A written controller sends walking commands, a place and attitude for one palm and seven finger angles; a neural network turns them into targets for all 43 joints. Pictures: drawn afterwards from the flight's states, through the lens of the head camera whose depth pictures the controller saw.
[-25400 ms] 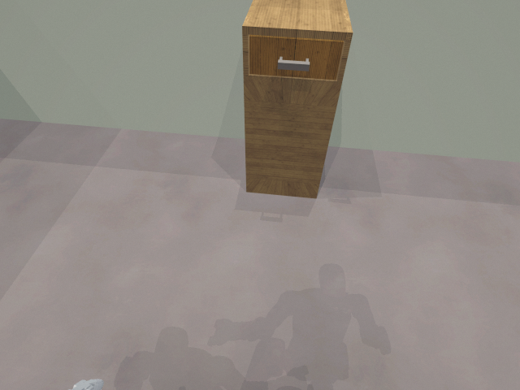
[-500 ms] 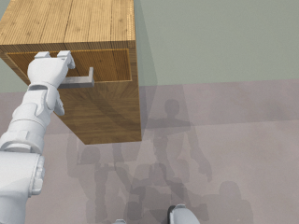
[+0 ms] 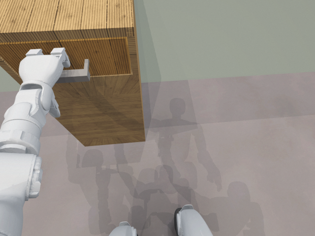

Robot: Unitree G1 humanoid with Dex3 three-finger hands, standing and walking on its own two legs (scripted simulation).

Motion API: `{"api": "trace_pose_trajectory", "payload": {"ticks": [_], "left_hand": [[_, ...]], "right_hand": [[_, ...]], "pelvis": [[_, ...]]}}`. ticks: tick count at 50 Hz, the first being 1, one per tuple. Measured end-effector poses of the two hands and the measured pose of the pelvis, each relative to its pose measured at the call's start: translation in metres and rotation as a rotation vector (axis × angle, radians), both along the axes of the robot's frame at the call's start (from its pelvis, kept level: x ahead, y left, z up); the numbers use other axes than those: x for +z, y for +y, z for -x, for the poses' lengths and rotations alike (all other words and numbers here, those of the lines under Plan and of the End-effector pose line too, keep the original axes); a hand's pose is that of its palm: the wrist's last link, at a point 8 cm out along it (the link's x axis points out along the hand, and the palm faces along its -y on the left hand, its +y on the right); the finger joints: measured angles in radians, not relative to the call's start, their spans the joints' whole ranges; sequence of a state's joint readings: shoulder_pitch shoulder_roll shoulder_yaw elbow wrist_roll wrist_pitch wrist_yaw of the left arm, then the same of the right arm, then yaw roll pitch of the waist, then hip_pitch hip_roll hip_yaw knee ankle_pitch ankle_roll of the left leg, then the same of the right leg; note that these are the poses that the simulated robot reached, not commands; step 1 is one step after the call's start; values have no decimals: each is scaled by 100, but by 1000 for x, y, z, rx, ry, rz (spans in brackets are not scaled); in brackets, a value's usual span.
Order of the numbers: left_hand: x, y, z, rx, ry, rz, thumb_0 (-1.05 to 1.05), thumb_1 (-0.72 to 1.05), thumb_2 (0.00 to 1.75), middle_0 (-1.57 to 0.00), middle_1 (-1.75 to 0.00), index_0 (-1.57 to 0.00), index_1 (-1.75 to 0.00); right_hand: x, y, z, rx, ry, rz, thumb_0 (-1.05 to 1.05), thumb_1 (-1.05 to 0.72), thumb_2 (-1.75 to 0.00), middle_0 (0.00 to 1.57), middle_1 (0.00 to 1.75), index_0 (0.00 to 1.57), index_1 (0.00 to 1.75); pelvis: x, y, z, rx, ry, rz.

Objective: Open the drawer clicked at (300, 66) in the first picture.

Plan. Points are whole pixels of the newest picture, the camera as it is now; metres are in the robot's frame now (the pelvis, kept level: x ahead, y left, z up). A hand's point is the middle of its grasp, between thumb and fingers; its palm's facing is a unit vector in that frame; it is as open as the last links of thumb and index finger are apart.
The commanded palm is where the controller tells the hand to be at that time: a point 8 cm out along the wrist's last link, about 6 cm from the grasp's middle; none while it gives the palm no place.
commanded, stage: lower the fingers behind the handle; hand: left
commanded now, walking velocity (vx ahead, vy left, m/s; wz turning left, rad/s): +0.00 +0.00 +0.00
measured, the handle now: (68, 70) +0.56 +0.21 +0.02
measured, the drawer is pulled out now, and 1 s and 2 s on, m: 0.00 0.00 0.01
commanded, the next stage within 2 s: close the thumb around the handle in 0.78 s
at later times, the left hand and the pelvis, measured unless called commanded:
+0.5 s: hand (57, 89) +0.51 +0.25 +0.00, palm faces -0.09 +0.01 -1.00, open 13.8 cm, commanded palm +0.49 +0.24 +0.05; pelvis +0.00 +0.00 -0.01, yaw +0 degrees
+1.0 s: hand (57, 90) +0.50 +0.24 +0.00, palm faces -0.08 +0.00 -1.00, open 13.5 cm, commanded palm +0.48 +0.23 +0.05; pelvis +0.01 +0.00 -0.01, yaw +0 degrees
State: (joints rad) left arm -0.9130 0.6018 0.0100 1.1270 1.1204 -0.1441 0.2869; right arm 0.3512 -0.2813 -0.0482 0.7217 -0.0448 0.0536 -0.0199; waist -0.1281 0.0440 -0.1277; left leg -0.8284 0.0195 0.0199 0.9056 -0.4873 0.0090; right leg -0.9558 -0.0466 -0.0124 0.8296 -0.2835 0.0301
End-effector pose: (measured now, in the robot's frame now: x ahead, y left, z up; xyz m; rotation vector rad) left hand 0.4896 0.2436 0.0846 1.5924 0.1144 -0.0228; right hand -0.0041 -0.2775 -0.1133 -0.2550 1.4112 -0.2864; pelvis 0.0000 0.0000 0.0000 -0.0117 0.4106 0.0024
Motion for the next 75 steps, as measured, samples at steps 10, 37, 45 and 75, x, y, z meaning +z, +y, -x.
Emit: {"api": "trace_pose_trajectory", "payload": {"ticks": [10,37,45,75], "left_hand": [[-19,-1,-2,20,-7,5,0,-48,30,-30,-122,-32,-121],[-30,0,2,19,-16,17,0,-49,30,-28,-119,-31,-120],[-29,-1,2,27,-7,18,0,-49,30,-28,-119,-31,-120],[-28,-1,2,30,-7,11,0,70,81,-36,-130,-39,-133]], "right_hand": [[-8,2,11,-3,36,-3,1,-90,-90,20,30,20,30],[-14,8,-9,14,15,-23,1,-90,-90,20,30,20,30],[-13,7,-13,14,14,-24,1,-90,-90,20,30,20,30],[-13,4,-10,11,14,-18,1,-90,-90,20,30,20,30]], "pelvis": [[-9,1,3,5,29,7],[-11,4,-4,8,34,14],[-9,3,-7,9,28,15],[-10,2,-4,7,28,11]]}}
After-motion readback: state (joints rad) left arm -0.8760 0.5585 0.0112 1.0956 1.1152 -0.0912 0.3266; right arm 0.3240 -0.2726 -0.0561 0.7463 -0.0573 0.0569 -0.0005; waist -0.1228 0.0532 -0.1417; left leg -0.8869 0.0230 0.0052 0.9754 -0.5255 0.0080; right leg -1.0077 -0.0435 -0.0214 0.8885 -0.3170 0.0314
